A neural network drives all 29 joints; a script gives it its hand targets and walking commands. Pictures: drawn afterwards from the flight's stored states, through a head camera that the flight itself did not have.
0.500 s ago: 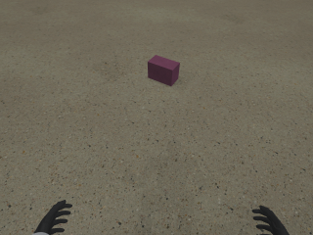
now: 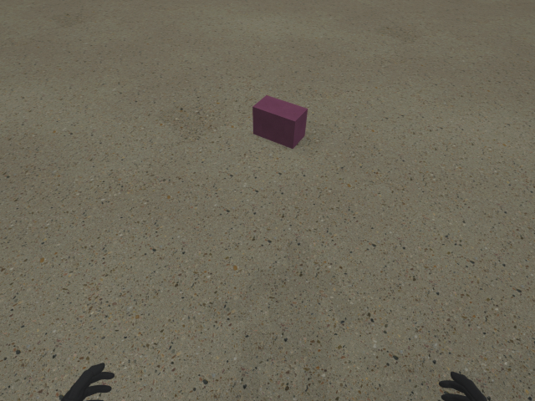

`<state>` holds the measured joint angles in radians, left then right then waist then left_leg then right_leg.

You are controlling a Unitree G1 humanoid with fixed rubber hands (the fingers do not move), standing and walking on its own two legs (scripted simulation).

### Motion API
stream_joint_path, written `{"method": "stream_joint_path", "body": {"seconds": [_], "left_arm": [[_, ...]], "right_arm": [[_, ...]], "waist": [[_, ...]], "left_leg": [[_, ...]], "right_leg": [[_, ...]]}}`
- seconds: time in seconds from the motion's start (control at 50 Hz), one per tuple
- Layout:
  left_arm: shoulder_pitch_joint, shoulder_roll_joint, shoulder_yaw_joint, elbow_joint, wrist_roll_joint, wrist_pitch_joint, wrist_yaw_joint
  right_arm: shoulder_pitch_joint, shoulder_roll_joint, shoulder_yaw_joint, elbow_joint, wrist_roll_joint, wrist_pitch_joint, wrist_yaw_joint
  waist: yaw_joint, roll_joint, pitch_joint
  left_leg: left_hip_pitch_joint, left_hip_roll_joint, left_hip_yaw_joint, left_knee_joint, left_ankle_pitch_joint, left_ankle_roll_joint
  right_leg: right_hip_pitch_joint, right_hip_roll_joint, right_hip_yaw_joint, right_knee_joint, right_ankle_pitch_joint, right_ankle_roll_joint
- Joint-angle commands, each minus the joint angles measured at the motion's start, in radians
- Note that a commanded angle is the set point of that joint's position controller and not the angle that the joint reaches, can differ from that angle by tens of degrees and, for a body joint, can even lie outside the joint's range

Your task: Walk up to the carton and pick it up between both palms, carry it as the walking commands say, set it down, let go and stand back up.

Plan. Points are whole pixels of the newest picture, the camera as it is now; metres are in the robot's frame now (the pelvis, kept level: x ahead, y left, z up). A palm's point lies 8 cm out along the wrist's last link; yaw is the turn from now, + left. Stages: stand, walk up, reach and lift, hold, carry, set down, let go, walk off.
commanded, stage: stand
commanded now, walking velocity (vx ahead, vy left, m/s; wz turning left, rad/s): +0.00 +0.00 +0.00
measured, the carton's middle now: (279, 121) +1.76 -0.03 -0.68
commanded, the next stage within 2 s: walk up in 0.92 s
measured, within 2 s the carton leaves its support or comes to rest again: neither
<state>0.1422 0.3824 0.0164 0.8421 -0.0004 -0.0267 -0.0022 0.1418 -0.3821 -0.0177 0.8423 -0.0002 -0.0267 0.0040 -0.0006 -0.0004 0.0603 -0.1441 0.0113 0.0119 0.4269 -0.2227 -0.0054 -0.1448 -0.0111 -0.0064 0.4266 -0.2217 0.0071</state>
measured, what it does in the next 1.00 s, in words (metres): stands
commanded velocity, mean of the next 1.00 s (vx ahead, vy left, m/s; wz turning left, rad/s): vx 0.00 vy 0.00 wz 0.00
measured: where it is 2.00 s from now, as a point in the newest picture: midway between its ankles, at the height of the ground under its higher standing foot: (271, 387)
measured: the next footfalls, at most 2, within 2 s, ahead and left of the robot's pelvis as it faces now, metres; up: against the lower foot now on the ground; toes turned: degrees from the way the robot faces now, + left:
left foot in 1.54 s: +0.27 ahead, +0.15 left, +0.00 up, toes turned +4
right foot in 1.96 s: +0.46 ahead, -0.16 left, +0.00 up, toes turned -9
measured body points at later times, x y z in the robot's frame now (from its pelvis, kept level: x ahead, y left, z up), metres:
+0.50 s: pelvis +0.00 +0.00 +0.00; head +0.00 +0.00 +0.45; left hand +0.11 +0.31 -0.11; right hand +0.11 -0.31 -0.11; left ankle +0.01 +0.12 -0.74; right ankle +0.01 -0.12 -0.74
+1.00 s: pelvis +0.00 +0.00 +0.01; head +0.01 +0.00 +0.46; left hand +0.11 +0.31 -0.11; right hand +0.11 -0.31 -0.11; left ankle +0.01 +0.12 -0.74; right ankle +0.01 -0.12 -0.74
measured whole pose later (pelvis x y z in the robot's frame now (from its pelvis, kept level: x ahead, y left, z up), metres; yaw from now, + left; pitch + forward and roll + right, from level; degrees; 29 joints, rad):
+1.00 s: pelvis +0.00 +0.00 +0.01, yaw +0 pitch -3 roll +0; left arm 0.13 0.38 0.02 1.00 0.00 -0.03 0.01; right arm 0.13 -0.38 -0.02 1.00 0.00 -0.03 -0.01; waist 0.00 0.00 0.05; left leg -0.11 0.01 0.01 0.33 -0.18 -0.01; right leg -0.11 -0.01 -0.01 0.34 -0.18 0.01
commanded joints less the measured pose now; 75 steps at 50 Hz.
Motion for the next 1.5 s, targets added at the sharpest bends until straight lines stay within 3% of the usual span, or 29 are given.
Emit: {"method": "stream_joint_path", "body": {"seconds": [0.0, 0.44, 1.08, 1.1, 1.12, 1.18, 1.24, 1.28, 1.3, 1.32, 1.34, 1.36, 1.4, 1.46, 1.48], "left_arm": [[-0.041, 0.163, 0.037, -0.039, -0.001, -0.012, 0.005], [-0.041, 0.165, 0.032, 0.070, -0.004, -0.011, 0.015], [-0.028, 0.164, 0.037, 0.114, -0.005, -0.009, 0.021], [0.070, 0.195, 0.071, 0.056, 0.020, -0.024, -0.003], [0.073, 0.196, 0.083, 0.043, 0.025, -0.022, -0.013], [0.056, 0.170, 0.082, -0.055, 0.026, -0.028, -0.029], [0.080, 0.192, 0.089, -0.102, 0.028, -0.032, -0.035], [0.145, 0.213, 0.094, -0.112, 0.025, -0.038, -0.033], [0.216, 0.245, 0.103, -0.102, 0.024, -0.042, -0.029], [0.281, 0.289, 0.120, -0.089, 0.024, -0.040, -0.021], [0.344, 0.295, 0.128, -0.088, 0.026, -0.042, -0.014], [0.366, 0.293, 0.130, -0.101, 0.031, -0.045, -0.006], [0.320, 0.281, 0.126, -0.143, 0.033, -0.049, 0.002], [0.231, 0.289, 0.121, -0.207, 0.025, -0.052, -0.016], [0.197, 0.284, 0.117, -0.227, 0.019, -0.049, -0.020]], "right_arm": [[-0.041, -0.164, -0.038, -0.040, 0.001, -0.012, -0.005], [-0.042, -0.165, -0.036, 0.070, 0.003, -0.011, -0.014], [-0.028, -0.164, -0.038, 0.118, 0.004, -0.009, -0.021], [0.044, -0.188, -0.082, 0.057, -0.027, -0.020, -0.001], [0.025, -0.192, -0.089, 0.029, -0.044, -0.021, 0.010], [0.039, -0.205, -0.112, -0.059, -0.040, -0.027, 0.024], [0.085, -0.220, -0.116, -0.105, -0.037, -0.026, 0.029], [0.052, -0.200, -0.105, -0.152, -0.033, -0.028, 0.033], [0.005, -0.173, -0.093, -0.187, -0.030, -0.030, 0.038], [-0.045, -0.156, -0.088, -0.221, -0.031, -0.028, 0.041], [-0.082, -0.177, -0.096, -0.256, -0.044, -0.027, 0.040], [-0.082, -0.181, -0.100, -0.283, -0.048, -0.031, 0.039], [-0.031, -0.183, -0.097, -0.305, -0.046, -0.047, 0.043], [0.024, -0.176, -0.099, -0.322, -0.043, -0.045, 0.059], [0.074, -0.162, -0.105, -0.315, -0.040, -0.037, 0.058]], "waist": [[0.000, 0.002, -0.054], [0.000, 0.001, -0.048], [-0.001, 0.001, -0.049], [-0.009, 0.028, -0.180], [-0.001, 0.022, -0.079], [-0.005, 0.041, 0.052], [-0.013, 0.038, 0.051], [0.017, -0.012, 0.049], [0.055, -0.098, 0.044], [0.099, -0.170, 0.102], [0.133, -0.142, 0.120], [0.131, -0.102, 0.116], [0.093, -0.080, 0.081], [0.044, -0.136, 0.029], [0.007, -0.123, 0.021]], "left_leg": [[0.000, 0.110, -0.091, -0.088, 0.095, 0.030], [0.019, 0.118, -0.090, -0.136, 0.101, 0.025], [0.035, 0.126, -0.086, -0.151, 0.135, 0.024], [0.076, 0.089, -0.067, -0.065, -0.355, 0.091], [-0.027, 0.121, -0.131, -0.060, -0.526, 0.120], [-0.095, 0.190, -0.192, -0.075, -0.503, 0.151], [-0.091, 0.191, -0.176, -0.061, -0.538, 0.146], [-0.199, 0.138, -0.095, 0.051, -0.433, 0.111], [-0.351, 0.068, 0.001, 0.201, -0.315, 0.068], [-0.578, 0.019, 0.051, 0.313, -0.280, 0.046], [-0.705, 0.045, -0.019, 0.430, -0.331, 0.043], [-0.763, 0.077, -0.072, 0.478, -0.320, 0.029], [-0.716, 0.129, -0.078, 0.415, -0.251, 0.003], [-0.346, 0.048, 0.051, 0.222, -0.061, 0.024], [-0.158, 0.019, 0.083, 0.177, 0.033, 0.036]], "right_leg": [[-0.001, -0.108, 0.089, -0.086, 0.098, -0.030], [0.017, -0.118, 0.089, -0.132, 0.106, -0.026], [0.033, -0.124, 0.085, -0.149, 0.138, -0.025], [0.042, -0.074, 0.062, -0.054, -0.291, -0.091], [-0.061, -0.088, 0.106, -0.015, -0.440, -0.117], [-0.195, -0.096, 0.125, 0.008, -0.375, -0.117], [-0.172, -0.067, 0.112, -0.009, -0.357, -0.098], [-0.041, -0.095, 0.195, -0.066, -0.386, -0.127], [0.114, -0.164, 0.348, -0.162, -0.485, -0.183], [0.254, -0.263, 0.521, -0.227, -0.503, -0.260], [0.307, -0.333, 0.615, -0.236, -0.424, -0.313], [0.337, -0.365, 0.612, -0.214, -0.304, -0.337], [0.315, -0.340, 0.463, -0.165, -0.056, -0.309], [0.051, -0.206, 0.214, -0.112, 0.046, -0.202], [-0.098, -0.179, 0.151, -0.068, 0.006, -0.178]]}}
